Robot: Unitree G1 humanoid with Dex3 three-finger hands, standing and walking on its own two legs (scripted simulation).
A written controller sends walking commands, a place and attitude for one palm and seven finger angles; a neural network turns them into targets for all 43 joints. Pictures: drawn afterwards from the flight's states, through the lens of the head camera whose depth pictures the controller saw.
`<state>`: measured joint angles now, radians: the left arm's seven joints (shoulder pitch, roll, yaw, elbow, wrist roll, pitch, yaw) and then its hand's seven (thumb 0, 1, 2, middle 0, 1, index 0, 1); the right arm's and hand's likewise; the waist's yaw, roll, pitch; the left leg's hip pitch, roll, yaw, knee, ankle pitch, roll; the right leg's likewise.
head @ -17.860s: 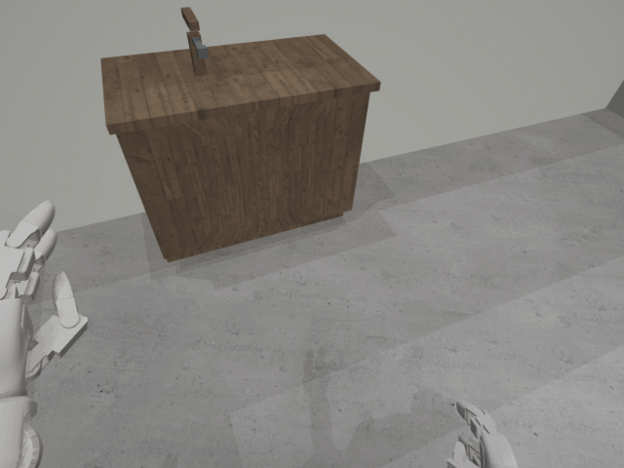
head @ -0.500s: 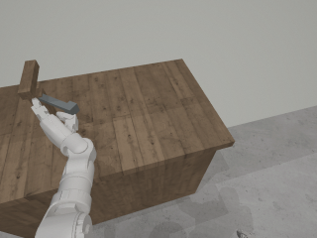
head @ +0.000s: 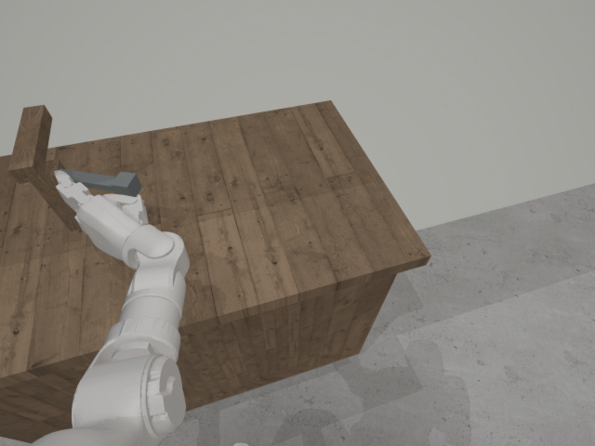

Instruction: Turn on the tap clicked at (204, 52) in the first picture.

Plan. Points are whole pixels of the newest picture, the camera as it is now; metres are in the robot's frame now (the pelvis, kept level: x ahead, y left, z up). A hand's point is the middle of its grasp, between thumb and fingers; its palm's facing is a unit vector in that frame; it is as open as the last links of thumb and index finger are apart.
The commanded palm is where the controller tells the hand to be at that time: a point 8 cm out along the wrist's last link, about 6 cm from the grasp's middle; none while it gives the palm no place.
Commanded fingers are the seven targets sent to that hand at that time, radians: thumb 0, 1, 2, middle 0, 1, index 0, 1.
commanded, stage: push the lever round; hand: left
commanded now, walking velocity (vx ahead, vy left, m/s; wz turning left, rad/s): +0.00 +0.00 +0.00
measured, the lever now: (127, 186) +0.46 +0.24 +0.09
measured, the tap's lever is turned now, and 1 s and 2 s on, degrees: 62 76 76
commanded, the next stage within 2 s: lift the hand up off the lever in 0.38 s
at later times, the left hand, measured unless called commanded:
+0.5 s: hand (148, 189) +0.47 +0.21 +0.08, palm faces +0.82 -0.56 -0.10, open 7.6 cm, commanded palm +0.41 +0.22 +0.08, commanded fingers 0.00 0.90 0.90 -0.15 -0.15 -0.15 -0.15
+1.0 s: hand (137, 186) +0.46 +0.22 +0.09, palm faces +0.82 -0.57 -0.07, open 7.8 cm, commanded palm +0.40 +0.23 +0.10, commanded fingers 0.00 0.90 0.90 -0.15 -0.15 -0.15 -0.15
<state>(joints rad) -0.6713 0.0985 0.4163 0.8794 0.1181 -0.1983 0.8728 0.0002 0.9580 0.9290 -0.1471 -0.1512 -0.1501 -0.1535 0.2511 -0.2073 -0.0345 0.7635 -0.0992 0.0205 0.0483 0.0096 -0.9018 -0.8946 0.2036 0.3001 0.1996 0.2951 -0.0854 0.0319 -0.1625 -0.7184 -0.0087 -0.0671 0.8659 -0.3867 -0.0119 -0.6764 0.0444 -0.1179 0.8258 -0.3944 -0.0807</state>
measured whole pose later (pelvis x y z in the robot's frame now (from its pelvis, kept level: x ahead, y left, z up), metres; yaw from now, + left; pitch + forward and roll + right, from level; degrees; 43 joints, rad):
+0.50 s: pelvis +0.01 +0.00 +0.00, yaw +0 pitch +15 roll -1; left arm -0.75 0.15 0.46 0.97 0.14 -0.22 0.88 0.01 0.95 0.92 -0.15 -0.15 -0.14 -0.15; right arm 0.30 -0.22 -0.04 0.77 -0.11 0.03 0.06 0.01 -0.90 -0.89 0.20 0.30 0.20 0.29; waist -0.12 0.03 -0.17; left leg -0.74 0.00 -0.06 0.86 -0.39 -0.02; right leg -0.70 0.05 -0.11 0.82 -0.39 -0.09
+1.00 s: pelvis +0.01 +0.00 +0.01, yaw +0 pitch +13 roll -1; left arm -0.67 0.11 0.43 0.85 0.11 -0.15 0.85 0.02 0.90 0.90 -0.15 -0.15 -0.15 -0.15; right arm 0.27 -0.21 -0.04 0.75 -0.10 0.02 0.06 0.01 -0.90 -0.89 0.20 0.30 0.20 0.30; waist -0.09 0.03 -0.16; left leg -0.65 -0.01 -0.06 0.81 -0.38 -0.01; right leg -0.60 0.05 -0.11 0.76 -0.38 -0.07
